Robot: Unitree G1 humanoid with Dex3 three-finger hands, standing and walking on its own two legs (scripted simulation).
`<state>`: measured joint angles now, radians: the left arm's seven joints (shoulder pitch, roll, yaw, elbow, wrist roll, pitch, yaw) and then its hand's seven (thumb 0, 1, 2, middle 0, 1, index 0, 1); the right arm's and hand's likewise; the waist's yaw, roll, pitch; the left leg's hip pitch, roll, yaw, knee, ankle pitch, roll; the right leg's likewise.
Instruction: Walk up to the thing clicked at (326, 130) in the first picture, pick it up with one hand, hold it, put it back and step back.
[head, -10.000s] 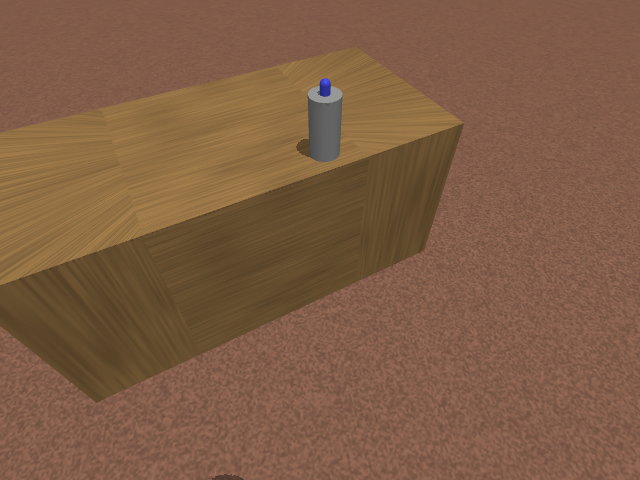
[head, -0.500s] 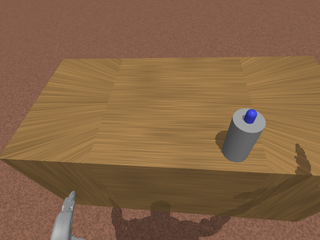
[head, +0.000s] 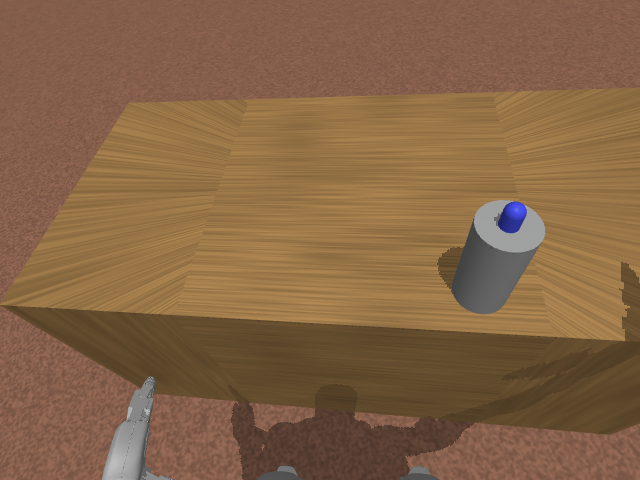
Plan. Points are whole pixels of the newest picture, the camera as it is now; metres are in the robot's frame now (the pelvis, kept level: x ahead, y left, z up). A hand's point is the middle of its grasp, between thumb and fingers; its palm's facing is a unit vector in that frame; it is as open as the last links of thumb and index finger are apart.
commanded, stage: go down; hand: right
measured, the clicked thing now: (495, 254) +0.44 -0.20 -0.02
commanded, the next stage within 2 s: approach in 1.30 s
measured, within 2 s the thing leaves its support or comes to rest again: neither
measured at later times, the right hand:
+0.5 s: hand out of the picture +0.35 -0.39 +0.07, palm faces +0.22 +0.98 +0.02, open 17.5 cm
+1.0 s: hand out of the picture +0.35 -0.39 +0.07, palm faces +0.26 +0.97 +0.01, open 17.6 cm
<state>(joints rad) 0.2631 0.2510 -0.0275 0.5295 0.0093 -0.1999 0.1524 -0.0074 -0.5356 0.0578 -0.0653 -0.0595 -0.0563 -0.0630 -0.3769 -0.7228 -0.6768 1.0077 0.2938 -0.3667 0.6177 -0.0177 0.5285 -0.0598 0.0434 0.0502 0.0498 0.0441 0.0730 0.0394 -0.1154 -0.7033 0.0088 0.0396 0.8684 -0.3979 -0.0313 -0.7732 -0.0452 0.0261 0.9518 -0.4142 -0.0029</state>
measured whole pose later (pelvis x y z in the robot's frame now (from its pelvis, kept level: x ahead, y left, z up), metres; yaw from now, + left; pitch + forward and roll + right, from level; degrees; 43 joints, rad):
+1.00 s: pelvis +0.01 +0.00 -0.01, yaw +0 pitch +15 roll +4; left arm 0.33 0.26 -0.05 0.40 0.01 -0.20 0.14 -0.01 -0.53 0.06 -0.06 -0.05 -0.05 -0.06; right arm -0.41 -0.78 -0.73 1.04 0.26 -0.34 0.61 -0.02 0.58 -0.07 0.04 0.06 0.05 0.05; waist 0.09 0.05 -0.14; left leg -0.75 0.00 0.05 0.91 -0.42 -0.03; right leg -0.82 -0.05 0.04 1.00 -0.44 0.00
